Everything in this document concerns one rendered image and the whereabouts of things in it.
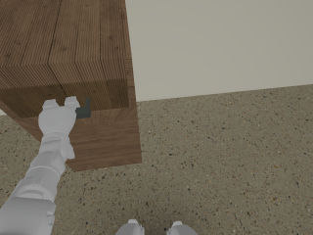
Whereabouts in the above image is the left robot hand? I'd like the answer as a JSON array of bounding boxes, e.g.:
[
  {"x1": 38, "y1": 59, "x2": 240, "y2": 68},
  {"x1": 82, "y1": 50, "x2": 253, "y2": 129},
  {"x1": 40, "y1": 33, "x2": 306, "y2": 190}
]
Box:
[{"x1": 38, "y1": 96, "x2": 80, "y2": 160}]

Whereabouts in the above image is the robot left upper arm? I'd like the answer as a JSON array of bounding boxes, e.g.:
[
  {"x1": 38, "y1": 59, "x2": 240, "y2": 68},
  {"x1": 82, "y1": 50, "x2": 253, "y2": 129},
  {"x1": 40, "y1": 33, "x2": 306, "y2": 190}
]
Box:
[{"x1": 0, "y1": 197, "x2": 56, "y2": 235}]

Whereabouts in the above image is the cabinet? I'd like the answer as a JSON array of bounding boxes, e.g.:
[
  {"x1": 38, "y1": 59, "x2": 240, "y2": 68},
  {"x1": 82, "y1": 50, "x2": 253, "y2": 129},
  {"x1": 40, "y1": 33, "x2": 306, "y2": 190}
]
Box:
[{"x1": 0, "y1": 0, "x2": 143, "y2": 172}]

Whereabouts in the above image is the handle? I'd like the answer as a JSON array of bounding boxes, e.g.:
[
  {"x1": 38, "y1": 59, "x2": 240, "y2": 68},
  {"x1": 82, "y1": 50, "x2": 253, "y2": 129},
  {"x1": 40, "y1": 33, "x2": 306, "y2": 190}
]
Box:
[{"x1": 75, "y1": 97, "x2": 91, "y2": 119}]

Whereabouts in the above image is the right robot thigh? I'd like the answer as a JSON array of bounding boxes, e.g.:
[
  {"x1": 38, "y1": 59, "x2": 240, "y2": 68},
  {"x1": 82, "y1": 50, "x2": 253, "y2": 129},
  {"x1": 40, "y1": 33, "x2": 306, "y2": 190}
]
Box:
[{"x1": 166, "y1": 224, "x2": 198, "y2": 235}]

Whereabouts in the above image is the drawer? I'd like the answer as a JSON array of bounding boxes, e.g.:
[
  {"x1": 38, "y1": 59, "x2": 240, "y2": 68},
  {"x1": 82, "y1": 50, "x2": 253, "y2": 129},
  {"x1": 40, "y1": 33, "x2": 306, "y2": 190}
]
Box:
[{"x1": 0, "y1": 78, "x2": 130, "y2": 118}]

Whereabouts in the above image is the robot left shin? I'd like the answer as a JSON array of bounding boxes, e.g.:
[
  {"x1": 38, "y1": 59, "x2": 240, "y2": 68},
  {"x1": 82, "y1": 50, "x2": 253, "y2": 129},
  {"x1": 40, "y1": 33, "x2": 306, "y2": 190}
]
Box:
[{"x1": 128, "y1": 219, "x2": 139, "y2": 224}]

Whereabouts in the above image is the robot left forearm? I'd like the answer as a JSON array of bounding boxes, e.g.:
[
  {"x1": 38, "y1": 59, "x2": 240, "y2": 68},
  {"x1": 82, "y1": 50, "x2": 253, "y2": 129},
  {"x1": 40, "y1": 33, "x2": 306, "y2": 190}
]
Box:
[{"x1": 0, "y1": 132, "x2": 69, "y2": 218}]

